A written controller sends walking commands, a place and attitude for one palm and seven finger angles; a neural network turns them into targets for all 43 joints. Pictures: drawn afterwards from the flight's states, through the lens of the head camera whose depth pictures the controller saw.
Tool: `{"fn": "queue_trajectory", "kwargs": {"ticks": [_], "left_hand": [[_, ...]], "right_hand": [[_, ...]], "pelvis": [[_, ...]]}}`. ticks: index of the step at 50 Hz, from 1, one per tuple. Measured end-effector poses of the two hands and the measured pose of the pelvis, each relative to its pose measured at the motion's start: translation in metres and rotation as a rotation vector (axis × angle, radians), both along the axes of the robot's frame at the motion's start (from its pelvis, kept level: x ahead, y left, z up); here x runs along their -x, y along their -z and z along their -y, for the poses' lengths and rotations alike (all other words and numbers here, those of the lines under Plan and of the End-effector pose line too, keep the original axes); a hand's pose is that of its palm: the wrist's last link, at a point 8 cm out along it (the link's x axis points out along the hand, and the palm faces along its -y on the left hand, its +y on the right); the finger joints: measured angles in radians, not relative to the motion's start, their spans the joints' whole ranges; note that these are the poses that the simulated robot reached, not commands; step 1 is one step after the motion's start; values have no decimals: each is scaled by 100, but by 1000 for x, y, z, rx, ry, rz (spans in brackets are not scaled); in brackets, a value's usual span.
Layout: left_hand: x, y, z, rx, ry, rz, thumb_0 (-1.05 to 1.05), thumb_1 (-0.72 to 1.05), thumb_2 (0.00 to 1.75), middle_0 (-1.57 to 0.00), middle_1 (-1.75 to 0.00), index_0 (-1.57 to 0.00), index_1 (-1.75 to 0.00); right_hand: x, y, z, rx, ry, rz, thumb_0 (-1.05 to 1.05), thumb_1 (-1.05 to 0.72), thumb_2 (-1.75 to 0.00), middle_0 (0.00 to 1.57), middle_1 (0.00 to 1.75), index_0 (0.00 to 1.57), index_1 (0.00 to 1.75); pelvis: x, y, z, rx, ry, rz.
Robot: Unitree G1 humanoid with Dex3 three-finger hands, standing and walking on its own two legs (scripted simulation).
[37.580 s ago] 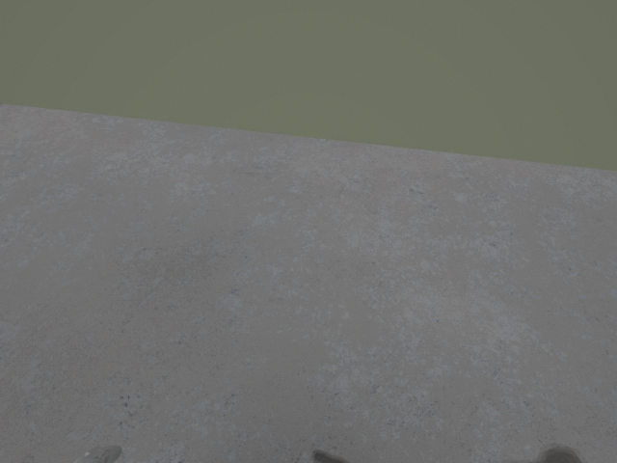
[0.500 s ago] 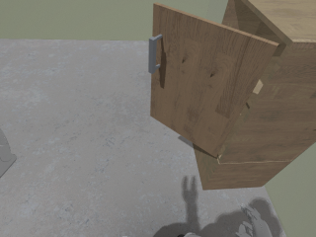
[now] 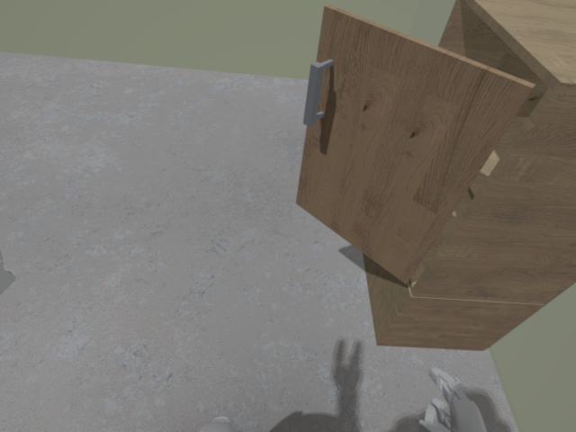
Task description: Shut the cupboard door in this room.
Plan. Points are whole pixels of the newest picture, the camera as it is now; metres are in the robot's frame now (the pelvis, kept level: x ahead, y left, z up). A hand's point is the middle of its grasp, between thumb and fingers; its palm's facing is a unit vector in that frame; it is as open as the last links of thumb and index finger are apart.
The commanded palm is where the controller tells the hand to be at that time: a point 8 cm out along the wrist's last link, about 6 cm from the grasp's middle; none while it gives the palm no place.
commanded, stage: step back with the hand held close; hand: left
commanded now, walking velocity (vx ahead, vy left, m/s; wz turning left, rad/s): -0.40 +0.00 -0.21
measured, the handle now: (318, 93) +0.81 -0.05 +0.07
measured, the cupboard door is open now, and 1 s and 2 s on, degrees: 48 48 48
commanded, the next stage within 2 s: stop stepping back and stand still in 0.12 s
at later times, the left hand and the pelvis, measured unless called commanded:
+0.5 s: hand out of the picture +0.10 +0.27 +0.19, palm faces +0.29 -0.86 -0.42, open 7.5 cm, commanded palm +0.06 +0.31 +0.20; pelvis -0.13 +0.04 +0.02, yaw -10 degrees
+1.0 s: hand out of the picture +0.07 +0.29 +0.20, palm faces +0.28 -0.84 -0.46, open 7.5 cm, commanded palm +0.03 +0.34 +0.20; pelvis -0.17 +0.08 +0.02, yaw -12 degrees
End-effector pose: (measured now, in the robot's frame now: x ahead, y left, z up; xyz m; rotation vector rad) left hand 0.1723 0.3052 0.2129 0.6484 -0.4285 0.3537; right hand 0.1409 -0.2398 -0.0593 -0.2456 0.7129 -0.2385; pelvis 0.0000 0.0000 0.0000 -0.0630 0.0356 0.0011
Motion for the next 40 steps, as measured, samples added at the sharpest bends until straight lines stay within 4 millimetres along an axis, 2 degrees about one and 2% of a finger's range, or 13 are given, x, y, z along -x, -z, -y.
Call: {"fn": "queue_trajectory", "kwargs": {"ticks": [2, 5, 9, 12, 15, 18, 21, 25, 28, 31, 34, 37, 40], "left_hand": [[14, 3, -4, 15, -40, 6, 2, 88, 90, -22, -30, -21, -30], [29, 11, -6, 87, -68, -28, 2, 88, 90, -21, -30, -21, -30], [38, 14, -14, 134, -34, -54, 2, 88, 90, -21, -30, -21, -30], [41, 14, -22, 130, 13, -50, 2, 88, 90, -21, -30, -21, -30], [50, 11, -26, 150, 48, -73, 2, 88, 90, -21, -30, -21, -30], [65, 8, -21, 176, 82, -88, 2, 88, 90, -21, -30, -21, -30], [81, 5, -15, 194, 107, -105, 2, 88, 90, -21, -30, -21, -30], [103, 6, -11, 151, 128, -103, 2, 88, 90, -21, -30, -21, -30], [114, 4, -19, 175, 127, -72, 2, 88, 90, -21, -30, -21, -30], [118, 8, -31, 207, 100, -37, 2, 88, 90, -21, -30, -21, -30], [113, 15, -43, 220, 97, -8, 2, 88, 90, -21, -30, -21, -30], [107, 18, -47, 209, 104, -39, 2, 88, 90, -21, -30, -20, -30], [108, 13, -42, 175, 133, -87, 2, 89, 90, -21, -30, -20, -30]], "right_hand": [[2, 6, -1, -6, -30, -9, 1, -90, -90, 20, 30, 20, 30], [9, 6, -7, -9, -47, -52, 1, -90, -90, 20, 30, 20, 30], [16, -7, -21, 15, -41, -43, 1, -90, -90, 20, 30, 20, 30], [23, -19, -33, 10, -28, 14, 1, -90, -90, 20, 30, 20, 30], [38, -35, -45, -13, -30, 91, 1, -90, -90, 20, 30, 20, 30], [63, -46, -52, -31, -19, 142, 1, -90, -90, 20, 30, 20, 30], [94, -49, -53, -38, 0, 142, 1, -90, -90, 20, 30, 20, 30], [140, -32, -42, -16, 20, 76, 1, -89, -90, 20, 30, 20, 30], [183, -19, -34, 0, 89, -38, 1, -90, -90, 20, 30, 20, 30], [223, -11, -29, 39, 159, -114, 1, -90, -90, 20, 30, 20, 30], [251, -1, -28, 78, 220, -138, 1, -90, -90, 20, 30, 20, 30], [270, 2, -39, 51, 270, -136, 1, -90, -90, 20, 30, 20, 30], [280, -1, -55, -3, 274, -130, 2, -90, -90, 19, 30, 20, 30]], "pelvis": [[7, 3, 1, -17, 12, -15], [20, -5, -7, -30, 30, 2], [33, -11, -23, -42, 51, -1], [54, -13, -31, -41, 62, 10], [75, -18, -36, -13, 104, 24], [91, -23, -40, 11, 143, 32], [107, -26, -41, 10, 148, 31], [134, -17, -42, -35, 176, 26], [141, -19, -48, -35, 182, 44], [143, -19, -58, -36, 190, 47], [149, -9, -70, -23, 175, 57], [159, -11, -75, -31, 189, 77], [164, -20, -75, -21, 195, 77]]}}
